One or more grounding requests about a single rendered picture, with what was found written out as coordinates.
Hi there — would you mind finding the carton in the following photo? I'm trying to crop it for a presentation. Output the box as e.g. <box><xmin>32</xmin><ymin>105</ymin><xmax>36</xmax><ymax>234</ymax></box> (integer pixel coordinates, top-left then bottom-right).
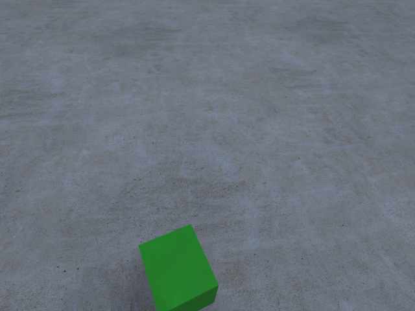
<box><xmin>138</xmin><ymin>224</ymin><xmax>219</xmax><ymax>311</ymax></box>

